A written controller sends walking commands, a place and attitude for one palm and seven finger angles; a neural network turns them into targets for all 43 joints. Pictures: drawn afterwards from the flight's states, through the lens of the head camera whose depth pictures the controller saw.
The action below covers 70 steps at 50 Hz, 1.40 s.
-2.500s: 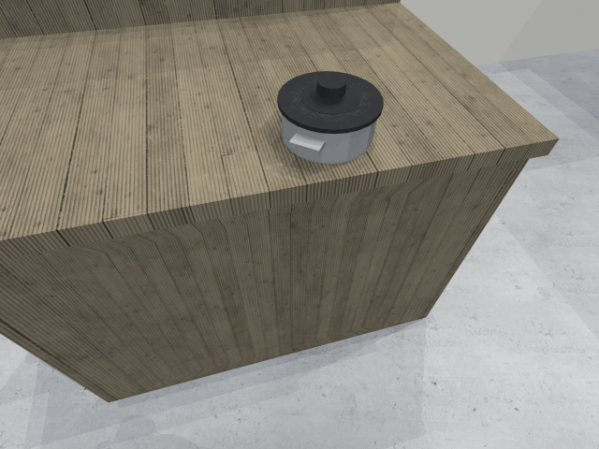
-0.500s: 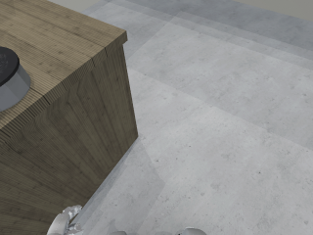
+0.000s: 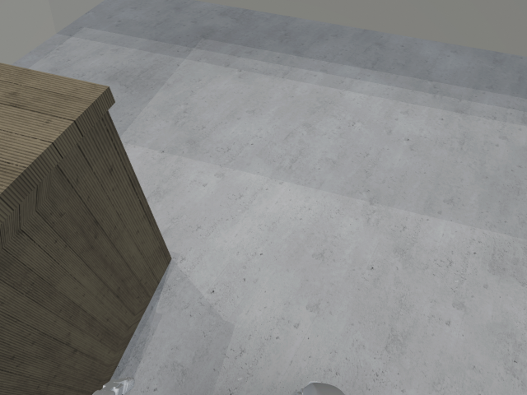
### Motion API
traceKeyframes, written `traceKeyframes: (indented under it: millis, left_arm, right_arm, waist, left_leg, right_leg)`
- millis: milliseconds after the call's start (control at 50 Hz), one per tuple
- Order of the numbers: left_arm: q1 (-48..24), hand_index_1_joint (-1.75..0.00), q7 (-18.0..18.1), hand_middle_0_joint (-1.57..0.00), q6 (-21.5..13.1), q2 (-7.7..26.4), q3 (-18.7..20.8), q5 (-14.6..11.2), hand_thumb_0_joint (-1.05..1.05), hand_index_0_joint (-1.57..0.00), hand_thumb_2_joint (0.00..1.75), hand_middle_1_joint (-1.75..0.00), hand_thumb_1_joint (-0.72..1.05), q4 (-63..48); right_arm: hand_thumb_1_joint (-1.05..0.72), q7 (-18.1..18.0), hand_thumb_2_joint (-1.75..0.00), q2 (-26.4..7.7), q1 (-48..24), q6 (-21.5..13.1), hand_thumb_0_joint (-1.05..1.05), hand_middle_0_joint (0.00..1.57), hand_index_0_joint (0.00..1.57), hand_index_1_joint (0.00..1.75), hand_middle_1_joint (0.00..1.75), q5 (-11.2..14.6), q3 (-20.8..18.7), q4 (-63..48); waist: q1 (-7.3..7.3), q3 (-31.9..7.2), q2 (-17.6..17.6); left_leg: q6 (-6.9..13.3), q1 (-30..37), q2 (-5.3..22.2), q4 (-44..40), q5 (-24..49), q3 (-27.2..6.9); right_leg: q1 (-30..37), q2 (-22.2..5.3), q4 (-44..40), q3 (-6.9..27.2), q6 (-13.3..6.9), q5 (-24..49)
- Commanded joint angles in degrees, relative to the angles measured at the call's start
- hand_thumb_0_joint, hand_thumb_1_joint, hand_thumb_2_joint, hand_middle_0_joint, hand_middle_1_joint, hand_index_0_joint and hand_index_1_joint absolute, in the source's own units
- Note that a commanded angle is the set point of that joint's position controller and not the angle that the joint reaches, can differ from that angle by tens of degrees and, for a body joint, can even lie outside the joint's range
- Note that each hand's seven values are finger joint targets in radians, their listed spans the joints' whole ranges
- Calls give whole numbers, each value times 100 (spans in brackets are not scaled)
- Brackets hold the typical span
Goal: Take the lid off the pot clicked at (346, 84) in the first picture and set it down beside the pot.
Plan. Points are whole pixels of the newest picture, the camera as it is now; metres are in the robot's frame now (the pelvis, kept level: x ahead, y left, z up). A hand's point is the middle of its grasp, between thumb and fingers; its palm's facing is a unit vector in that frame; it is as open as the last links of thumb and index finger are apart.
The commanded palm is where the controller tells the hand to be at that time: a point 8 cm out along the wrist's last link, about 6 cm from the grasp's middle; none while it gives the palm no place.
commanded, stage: walk to a spot facing it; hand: left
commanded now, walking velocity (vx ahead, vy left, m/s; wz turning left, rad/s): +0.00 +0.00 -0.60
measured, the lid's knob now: out of the picture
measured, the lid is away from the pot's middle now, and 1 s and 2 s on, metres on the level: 0.00 0.00 0.00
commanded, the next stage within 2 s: turn to face it in 1.06 s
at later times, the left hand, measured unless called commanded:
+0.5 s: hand out of the picture +0.13 +0.16 -0.18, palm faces -0.24 -0.96 -0.17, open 7.4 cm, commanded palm none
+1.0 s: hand (302, 289) +0.34 -0.06 -0.16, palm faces -0.59 -0.78 -0.20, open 7.3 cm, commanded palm none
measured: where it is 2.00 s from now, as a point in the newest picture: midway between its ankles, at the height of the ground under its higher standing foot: (333, 382)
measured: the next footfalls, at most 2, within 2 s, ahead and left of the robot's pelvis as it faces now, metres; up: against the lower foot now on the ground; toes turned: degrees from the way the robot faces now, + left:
right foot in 0.08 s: +0.05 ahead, -0.14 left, +0.00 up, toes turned -7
left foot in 0.44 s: +0.09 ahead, +0.08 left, +0.00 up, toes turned -13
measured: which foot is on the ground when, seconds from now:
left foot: down 0.00-0.08, up 0.10-0.42, down 0.44-0.84, up 0.86-1.00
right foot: up 0.00-0.06, down 0.08-0.44, up 0.46-0.82, down 0.84-1.00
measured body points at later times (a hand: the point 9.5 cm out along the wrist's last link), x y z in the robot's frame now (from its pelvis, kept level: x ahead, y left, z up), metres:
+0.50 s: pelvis +0.02 -0.02 +0.00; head +0.05 +0.00 +0.44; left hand +0.14 +0.21 -0.16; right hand +0.04 -0.29 -0.12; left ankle +0.06 +0.09 -0.74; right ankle +0.00 -0.13 -0.70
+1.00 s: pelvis +0.12 -0.14 -0.01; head +0.16 -0.16 +0.44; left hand +0.37 -0.02 -0.15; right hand -0.04 -0.34 -0.16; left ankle +0.17 +0.00 -0.66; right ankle +0.11 -0.26 -0.74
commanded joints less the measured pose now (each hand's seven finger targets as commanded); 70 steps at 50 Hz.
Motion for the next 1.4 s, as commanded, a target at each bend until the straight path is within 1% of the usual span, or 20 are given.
traceKeyframes:
  millis: [0, 40, 60, 80, 180, 360, 400, 440, 540, 680, 780, 800, 820, 840, 940, 1140, 1180, 1200, 1300, 1380]
  left_arm:
    - [-69, -30, 47, -20, -271, 253, 61, -25, 0, -20, 90, -30, 90, -475]
    - [597, -30, 94, -20, -364, 620, 167, 5, 0, -20, 90, -30, 90, -235]
    - [851, -30, 201, -20, -425, 1401, 340, 72, 0, -20, 90, -30, 90, -154]
    - [1201, -30, 275, -20, -371, 1533, 389, -25, 0, -20, 90, -30, 90, -124]
    - [242, -30, 351, -20, -339, 914, 260, 47, 0, -20, 90, -30, 90, -328]
    - [169, -30, 232, -20, -301, 967, 260, 16, 0, -20, 90, -30, 90, -279]
    - [-8, -30, 127, -20, -284, 374, 123, -15, 0, -20, 90, -30, 90, -515]
    - [-418, -30, 25, -20, -387, 543, 199, 93, 0, -20, 90, -30, 90, -697]
    - [-36, -30, -152, -20, -325, 282, 126, 87, 0, -20, 90, -30, 90, -319]
    - [-1115, -30, -198, -20, -385, 7, -27, 81, 0, -20, 90, -30, 90, -541]
    - [-338, -30, -152, -20, -527, 258, 32, 76, 0, -20, 90, -30, 90, -217]
    - [768, -30, -90, -20, -616, 676, 143, 78, 0, -20, 90, -30, 90, 141]
    - [1752, -30, 35, -20, -697, 1535, 384, 49, 0, -20, 90, -30, 90, 371]
    - [2084, -30, 114, -20, -616, 1795, 433, -116, 0, -20, 90, -30, 90, 523]
    - [145, -30, 294, -20, -658, 790, 154, 57, 0, -20, 90, -30, 90, 62]
    - [223, -30, 205, -20, -629, 449, 89, 8, 0, -20, 90, -30, 90, 239]
    - [549, -30, 185, -20, -651, -120, -66, -41, 0, -20, 90, -30, 90, 205]
    - [398, -30, 213, -20, -695, 70, -42, 29, 0, -20, 90, -30, 90, 171]
    - [564, -30, 262, -20, -625, -44, -111, 29, 0, -20, 90, -30, 90, 583]
    - [385, -30, 330, -20, -469, -36, -58, -7, 0, -20, 90, -30, 90, 518]
  right_arm:
    - [-90, -76, -90, -1447, 311, -97, 0, 20, 20, 30, 30, 13, -522, -268]
    - [-90, -50, -90, -1275, 206, -64, 0, 20, 20, 30, 30, 67, -517, -313]
    - [-90, -17, -90, -767, 60, -31, 0, 20, 20, 30, 30, 94, -393, -553]
    - [-90, -61, -90, -858, -504, 42, 0, 20, 20, 30, 30, 69, -367, -715]
    - [-90, -58, -90, -785, -359, 56, 0, 20, 20, 30, 30, 65, -359, -364]
    - [-90, -70, -90, -726, 99, -150, 0, 20, 20, 30, 30, 87, -320, -284]
    - [-90, -153, -90, -1447, 856, -214, 0, 20, 20, 30, 30, -14, -464, -121]
    - [-90, -144, -90, -1597, 875, -238, 0, 20, 20, 30, 30, -44, -420, -126]
    - [-90, -116, -90, -1054, 487, -405, 0, 20, 20, 30, 30, 43, -274, -90]
    - [-90, -48, -90, -1105, 1344, -442, 0, 20, 20, 30, 30, -15, -336, 335]
    - [-90, 0, -90, -1286, 1210, -425, 0, 20, 20, 30, 30, -24, -398, 399]
    - [-90, 43, -90, -1198, 1144, -429, 0, 20, 20, 30, 30, 15, -356, 348]
    - [-90, 98, -90, -774, 1028, -433, 0, 20, 20, 30, 30, 129, -253, 72]
    - [-90, 30, -90, -872, 249, -416, 0, 20, 20, 30, 30, 124, -279, -167]
    - [-90, 37, -90, -711, 566, -246, 0, 20, 20, 30, 30, -3, -291, 272]
    - [-90, 27, -90, -655, 1006, -441, 0, 20, 20, 30, 30, 34, -318, 410]
    - [-90, -42, -90, -1512, 1766, -419, 0, 20, 20, 30, 30, -65, -467, 561]
    - [-90, -31, -90, -1360, 1630, -344, 0, 20, 20, 30, 30, -58, -418, 524]
    - [-90, -124, -90, -647, 718, -493, 0, 20, 20, 30, 30, 63, -160, 585]
    - [-90, -115, -90, -907, 659, -324, 0, 20, 20, 30, 30, 81, -314, 597]
  waist:
    - [-164, -737, 1145]
    - [160, -893, 325]
    - [307, -784, -1744]
    - [632, -674, -1397]
    - [86, -782, -711]
    - [-101, -774, -744]
    - [-513, -570, 1378]
    - [-480, 118, 1278]
    - [-44, -122, 1063]
    - [-433, 44, 1000]
    - [61, -482, 678]
    - [578, -1153, 38]
    - [973, -1928, -1610]
    - [1056, -1700, -1400]
    - [-54, -523, -655]
    - [-405, -358, -96]
    - [-559, -576, 2117]
    - [-553, -363, 1456]
    - [44, -736, 893]
    - [-37, -885, 785]
  left_leg:
    - [715, 636, 1306, -319, 2174, -507]
    - [163, -265, 912, 986, 1098, -48]
    - [-255, -2024, 93, 2261, -1555, 339]
    - [-217, -2213, -29, 3115, -2205, -530]
    - [-250, -1537, -118, 2934, -1092, -766]
    - [-51, 362, -633, 139, -702, -627]
    - [478, 2033, 996, -1586, -2676, -2676]
    - [1190, 859, 2108, -2363, -3314, -4003]
    - [762, 856, 1092, -1935, -943, -1335]
    - [745, 1240, 1323, -1702, 313, -359]
    - [398, 745, 1172, 136, 2003, 500]
    - [164, -394, 1001, 1626, 1979, 725]
    - [-172, -2449, 175, 3697, -1600, 805]
    - [-96, -3133, 63, 4663, -2256, -217]
    - [-180, -1820, 438, 3513, -842, -552]
    - [-128, 890, -149, 23, 51, -256]
    - [919, 1504, 1871, -1550, -637, -3178]
    - [1301, 971, 1909, -1663, -649, -3483]
    - [1052, 704, 843, -1174, 3560, -1745]
    - [1078, 645, 717, -952, 3608, -1665]
  right_leg:
    - [630, 92, -1443, -287, -120, 305]
    - [1977, -84, -2843, -15, -318, 1554]
    - [2737, -1692, -3401, 2349, -997, 2814]
    - [2229, -2208, -3361, 2758, -1496, 3470]
    - [1480, -1112, -2963, 1820, -1378, 2950]
    - [479, -711, -3058, 2593, -1175, 80]
    - [-1807, 544, -1114, 1371, -546, -1053]
    - [-2015, 104, 852, 674, -298, -303]
    - [-1666, -232, 1332, 237, -93, 1050]
    - [-1351, -383, -566, -320, -106, 1036]
    - [1013, 189, -1969, -867, -480, 1050]
    - [3103, 159, -2079, -622, -733, 1096]
    - [4708, -1801, -2738, 2309, -1451, 667]
    - [4327, -2406, -3409, 3504, -1770, 1180]
    - [1098, -1416, -3701, 1493, -1423, 797]
    - [2, -546, -2753, 989, -980, 259]
    - [-1019, 453, 208, -183, -413, -686]
    - [-1079, 207, 939, 140, -452, -820]
    - [-490, -270, 782, 173, -65, 451]
    - [-123, -115, 74, -14, 57, 415]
